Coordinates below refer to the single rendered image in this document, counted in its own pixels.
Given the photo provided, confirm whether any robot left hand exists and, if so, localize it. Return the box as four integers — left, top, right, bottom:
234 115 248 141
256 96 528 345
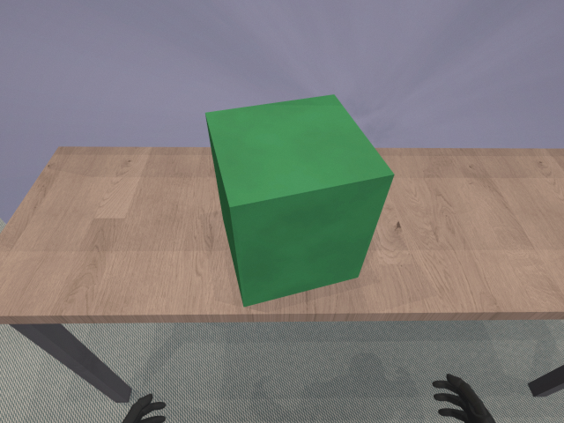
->
122 393 166 423

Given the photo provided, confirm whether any robot right hand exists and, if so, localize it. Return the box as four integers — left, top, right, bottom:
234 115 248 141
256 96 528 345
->
432 374 495 423

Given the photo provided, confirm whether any carton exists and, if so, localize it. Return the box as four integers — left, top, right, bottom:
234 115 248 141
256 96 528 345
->
205 94 394 307

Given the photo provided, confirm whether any table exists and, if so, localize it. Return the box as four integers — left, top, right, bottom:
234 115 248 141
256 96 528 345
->
0 146 564 403

